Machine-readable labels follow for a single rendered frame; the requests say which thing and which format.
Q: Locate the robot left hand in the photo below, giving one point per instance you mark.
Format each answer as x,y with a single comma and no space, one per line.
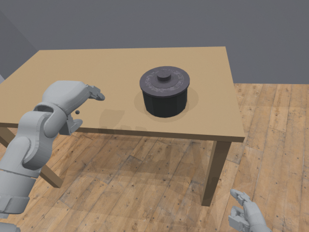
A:
68,96

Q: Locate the robot left upper arm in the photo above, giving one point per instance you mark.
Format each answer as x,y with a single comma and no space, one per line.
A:
8,227

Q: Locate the robot right hand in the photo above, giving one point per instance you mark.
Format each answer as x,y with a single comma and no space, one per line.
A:
242,220

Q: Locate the robot left forearm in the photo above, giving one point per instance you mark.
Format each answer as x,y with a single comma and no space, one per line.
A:
26,154

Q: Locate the pot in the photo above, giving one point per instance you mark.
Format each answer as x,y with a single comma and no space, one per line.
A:
165,107

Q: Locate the knob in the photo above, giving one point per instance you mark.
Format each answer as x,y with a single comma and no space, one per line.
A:
163,75

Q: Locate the lid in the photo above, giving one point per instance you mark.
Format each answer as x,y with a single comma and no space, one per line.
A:
178,83

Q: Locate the table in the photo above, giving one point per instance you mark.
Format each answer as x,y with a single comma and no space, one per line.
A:
211,111

